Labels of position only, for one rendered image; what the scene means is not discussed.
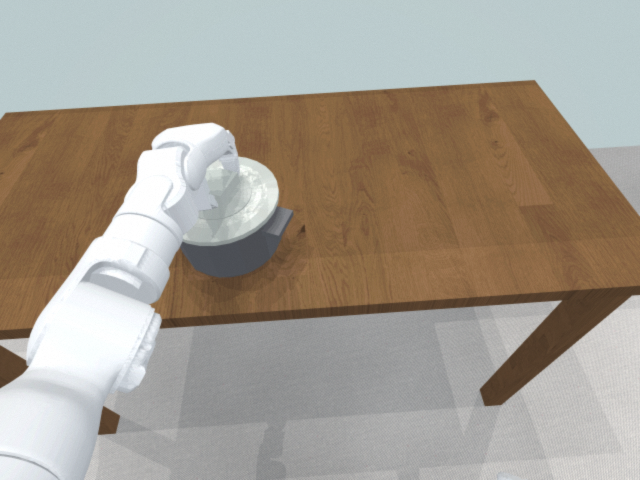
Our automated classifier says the lid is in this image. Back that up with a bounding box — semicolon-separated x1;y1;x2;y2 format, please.
183;157;279;246

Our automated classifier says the robot left hand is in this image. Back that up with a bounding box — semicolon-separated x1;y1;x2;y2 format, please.
152;123;240;211

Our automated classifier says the pot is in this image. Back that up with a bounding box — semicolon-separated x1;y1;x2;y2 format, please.
180;206;294;278

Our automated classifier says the table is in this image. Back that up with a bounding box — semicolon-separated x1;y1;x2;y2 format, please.
0;80;640;435

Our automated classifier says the knob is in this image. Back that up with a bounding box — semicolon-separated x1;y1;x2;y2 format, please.
205;166;240;205

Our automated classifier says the left robot upper arm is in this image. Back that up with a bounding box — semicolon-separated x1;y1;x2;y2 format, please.
0;280;162;480

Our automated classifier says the robot left forearm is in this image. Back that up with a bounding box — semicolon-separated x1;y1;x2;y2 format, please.
26;138;207;366

